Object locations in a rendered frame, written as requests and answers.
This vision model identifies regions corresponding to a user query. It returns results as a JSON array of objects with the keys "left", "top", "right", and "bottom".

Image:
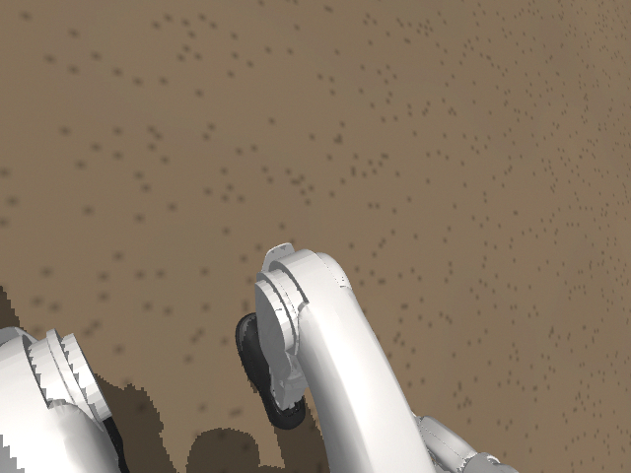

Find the right robot foot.
[{"left": 236, "top": 312, "right": 306, "bottom": 430}]

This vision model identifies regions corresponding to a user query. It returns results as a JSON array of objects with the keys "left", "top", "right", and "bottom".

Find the right robot arm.
[{"left": 462, "top": 452, "right": 519, "bottom": 473}]

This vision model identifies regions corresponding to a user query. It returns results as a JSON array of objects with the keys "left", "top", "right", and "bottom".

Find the right robot hand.
[{"left": 412, "top": 412, "right": 478, "bottom": 473}]

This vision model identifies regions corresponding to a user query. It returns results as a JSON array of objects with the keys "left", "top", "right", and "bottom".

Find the left robot foot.
[{"left": 103, "top": 416, "right": 130, "bottom": 473}]

